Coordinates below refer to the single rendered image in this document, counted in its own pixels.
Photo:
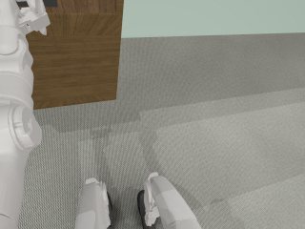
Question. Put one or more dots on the robot left upper arm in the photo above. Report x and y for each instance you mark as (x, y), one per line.
(19, 134)

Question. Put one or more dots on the cabinet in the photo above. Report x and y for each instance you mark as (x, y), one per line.
(77, 62)

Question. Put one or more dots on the left robot thigh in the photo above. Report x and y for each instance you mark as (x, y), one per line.
(93, 199)

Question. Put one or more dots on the robot left hand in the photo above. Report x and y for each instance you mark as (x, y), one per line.
(34, 15)

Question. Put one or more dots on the robot right foot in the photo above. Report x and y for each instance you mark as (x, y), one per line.
(142, 210)

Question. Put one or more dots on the drawer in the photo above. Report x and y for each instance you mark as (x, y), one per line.
(81, 6)

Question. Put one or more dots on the left robot forearm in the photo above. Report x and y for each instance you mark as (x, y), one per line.
(16, 76)

